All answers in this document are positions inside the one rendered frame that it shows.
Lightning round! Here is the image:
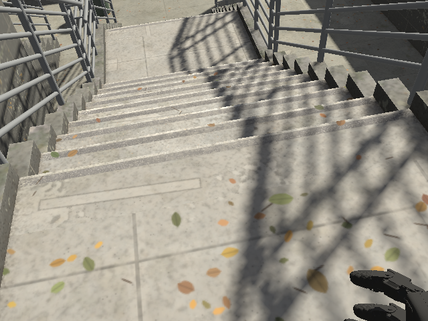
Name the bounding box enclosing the robot right hand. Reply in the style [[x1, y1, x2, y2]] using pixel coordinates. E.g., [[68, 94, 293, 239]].
[[344, 269, 428, 321]]

